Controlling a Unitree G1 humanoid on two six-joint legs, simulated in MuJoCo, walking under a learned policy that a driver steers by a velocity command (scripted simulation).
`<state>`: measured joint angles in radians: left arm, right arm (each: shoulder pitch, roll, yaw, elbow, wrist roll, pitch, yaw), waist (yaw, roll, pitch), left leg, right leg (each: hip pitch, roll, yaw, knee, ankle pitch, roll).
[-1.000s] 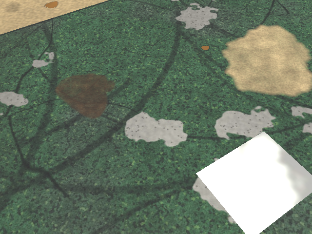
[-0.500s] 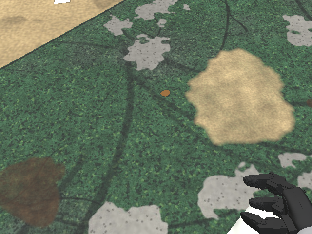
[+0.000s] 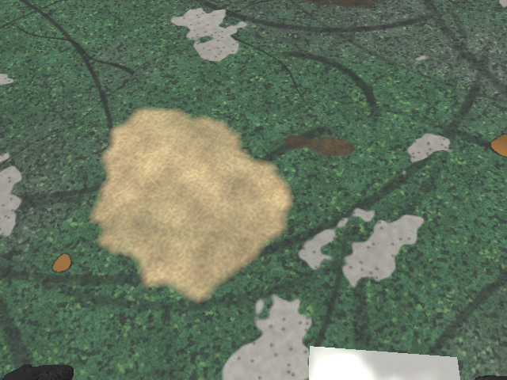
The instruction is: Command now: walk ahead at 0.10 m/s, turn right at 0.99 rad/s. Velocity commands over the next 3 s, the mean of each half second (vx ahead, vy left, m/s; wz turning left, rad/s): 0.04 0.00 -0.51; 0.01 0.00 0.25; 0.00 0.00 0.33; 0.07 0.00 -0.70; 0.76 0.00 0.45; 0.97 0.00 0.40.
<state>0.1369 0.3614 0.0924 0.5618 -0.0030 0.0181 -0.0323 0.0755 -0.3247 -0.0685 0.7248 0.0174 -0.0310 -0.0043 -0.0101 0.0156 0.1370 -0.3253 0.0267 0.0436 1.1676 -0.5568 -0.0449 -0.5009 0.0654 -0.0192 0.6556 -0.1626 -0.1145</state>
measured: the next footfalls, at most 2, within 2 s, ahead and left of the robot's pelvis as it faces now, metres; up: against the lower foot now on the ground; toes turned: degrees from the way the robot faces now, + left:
left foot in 0.32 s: +0.14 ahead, +0.19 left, +0.00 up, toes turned -2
right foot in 0.64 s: +0.05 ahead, -0.06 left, +0.00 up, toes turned -11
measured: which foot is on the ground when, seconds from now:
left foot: up 0.00-0.30, down 0.32-1.00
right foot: down 0.00-0.32, up 0.34-0.62, down 0.64-0.98, up 1.00-1.00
